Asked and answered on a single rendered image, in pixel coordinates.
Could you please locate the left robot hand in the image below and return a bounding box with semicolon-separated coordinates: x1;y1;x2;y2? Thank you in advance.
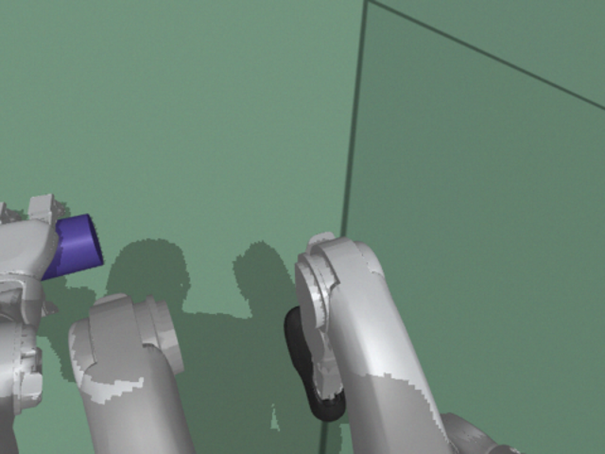
0;194;65;318

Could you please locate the right robot foot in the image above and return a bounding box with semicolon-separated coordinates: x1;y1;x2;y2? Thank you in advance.
284;306;346;422

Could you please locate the left robot arm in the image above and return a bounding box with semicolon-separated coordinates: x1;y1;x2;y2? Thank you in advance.
0;274;43;454

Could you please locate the right robot hand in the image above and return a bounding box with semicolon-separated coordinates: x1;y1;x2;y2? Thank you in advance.
440;412;498;454

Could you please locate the bottle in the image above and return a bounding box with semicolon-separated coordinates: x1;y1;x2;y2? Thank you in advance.
41;214;103;281

